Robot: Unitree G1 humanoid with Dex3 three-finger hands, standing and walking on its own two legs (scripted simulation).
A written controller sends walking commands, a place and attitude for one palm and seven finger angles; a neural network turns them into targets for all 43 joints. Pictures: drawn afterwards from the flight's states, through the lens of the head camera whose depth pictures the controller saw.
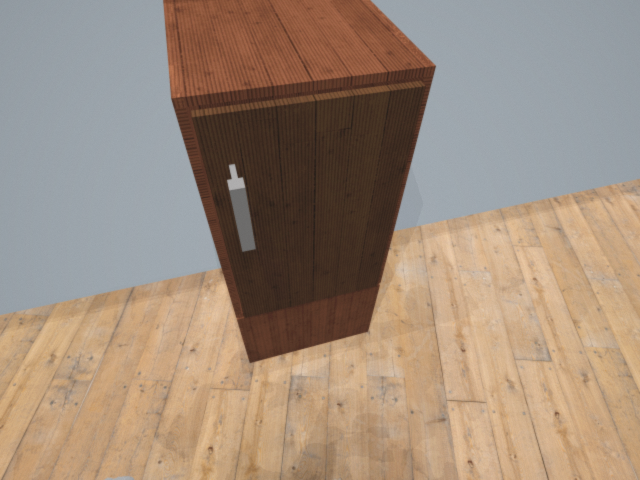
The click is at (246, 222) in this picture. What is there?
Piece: cupboard door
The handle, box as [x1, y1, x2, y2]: [227, 164, 255, 251]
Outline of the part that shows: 229,165 232,178 227,181 241,247 243,251 253,249 255,247 242,177 237,177 234,164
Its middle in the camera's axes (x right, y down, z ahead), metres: -0.14 -0.05 +0.67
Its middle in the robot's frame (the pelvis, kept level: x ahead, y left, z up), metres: +0.54 +0.17 -0.01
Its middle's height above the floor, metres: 0.76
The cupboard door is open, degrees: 0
